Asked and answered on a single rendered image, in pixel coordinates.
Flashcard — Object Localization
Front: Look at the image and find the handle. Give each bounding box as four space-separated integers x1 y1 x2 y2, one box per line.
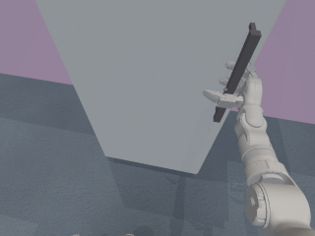
213 23 262 123

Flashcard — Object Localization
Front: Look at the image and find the robot right upper arm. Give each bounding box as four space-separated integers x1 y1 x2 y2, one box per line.
245 182 315 236

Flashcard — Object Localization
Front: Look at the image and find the right robot hand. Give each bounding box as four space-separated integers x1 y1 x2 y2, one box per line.
203 61 263 111

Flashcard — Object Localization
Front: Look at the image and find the fridge door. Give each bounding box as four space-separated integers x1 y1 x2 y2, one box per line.
35 0 284 174

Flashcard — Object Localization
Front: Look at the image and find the robot right forearm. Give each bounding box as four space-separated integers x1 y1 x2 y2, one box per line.
234 104 311 224

